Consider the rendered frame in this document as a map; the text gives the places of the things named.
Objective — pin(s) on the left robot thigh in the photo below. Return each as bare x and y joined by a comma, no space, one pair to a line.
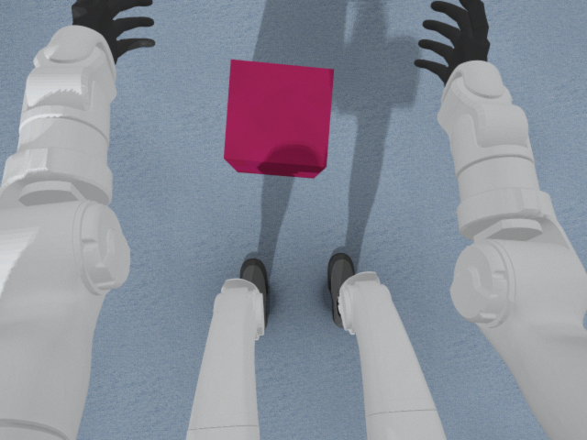
225,400

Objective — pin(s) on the robot right upper arm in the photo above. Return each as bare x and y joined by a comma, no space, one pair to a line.
529,300

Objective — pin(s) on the robot left hand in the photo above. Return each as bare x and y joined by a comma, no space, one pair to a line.
98,15

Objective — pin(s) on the robot right hand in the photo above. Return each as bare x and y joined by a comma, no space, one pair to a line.
470,41

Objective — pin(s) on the robot left forearm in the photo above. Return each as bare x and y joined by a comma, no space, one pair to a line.
65,124

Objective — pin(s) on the carton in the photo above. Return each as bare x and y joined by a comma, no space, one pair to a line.
278,118

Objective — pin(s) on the robot left upper arm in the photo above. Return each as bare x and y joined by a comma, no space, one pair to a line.
57,263

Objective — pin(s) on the robot right forearm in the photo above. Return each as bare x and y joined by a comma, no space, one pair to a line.
493,159

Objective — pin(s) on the robot left foot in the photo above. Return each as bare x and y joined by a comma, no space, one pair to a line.
253,270

